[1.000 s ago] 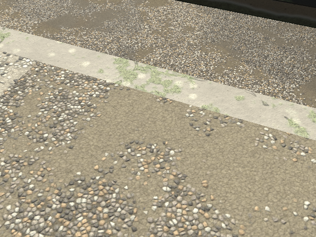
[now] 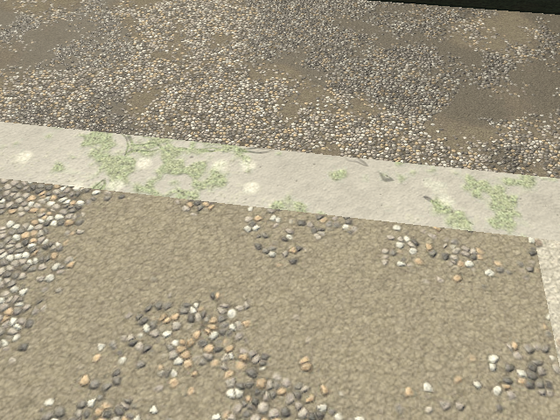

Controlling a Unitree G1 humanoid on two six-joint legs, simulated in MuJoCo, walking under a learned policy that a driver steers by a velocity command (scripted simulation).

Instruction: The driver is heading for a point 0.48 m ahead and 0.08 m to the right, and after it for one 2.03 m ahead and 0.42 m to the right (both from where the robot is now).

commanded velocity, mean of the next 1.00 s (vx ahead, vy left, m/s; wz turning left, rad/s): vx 0.49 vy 0.00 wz -0.37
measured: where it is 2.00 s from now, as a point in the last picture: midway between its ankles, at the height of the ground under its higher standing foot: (373, 225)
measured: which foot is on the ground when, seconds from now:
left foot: down 0.00-0.08, up 0.10-0.58, down 0.60-1.00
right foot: up 0.00-0.06, down 0.08-0.62, up 0.64-1.00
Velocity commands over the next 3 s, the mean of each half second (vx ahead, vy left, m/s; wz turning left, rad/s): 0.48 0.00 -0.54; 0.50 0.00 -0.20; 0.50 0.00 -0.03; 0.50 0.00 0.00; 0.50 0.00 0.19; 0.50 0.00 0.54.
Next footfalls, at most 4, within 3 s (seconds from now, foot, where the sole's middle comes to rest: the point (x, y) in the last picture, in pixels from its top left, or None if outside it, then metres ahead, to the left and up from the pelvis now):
0.08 right None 0.23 -0.10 -0.76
0.60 left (267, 386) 0.55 0.02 -0.76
1.08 right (389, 315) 0.71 -0.30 -0.76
1.60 left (323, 224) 1.02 -0.17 -0.76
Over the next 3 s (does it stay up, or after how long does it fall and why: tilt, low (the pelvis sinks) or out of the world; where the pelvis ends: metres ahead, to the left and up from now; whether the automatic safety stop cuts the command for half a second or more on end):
stays up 1.06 -0.34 0.00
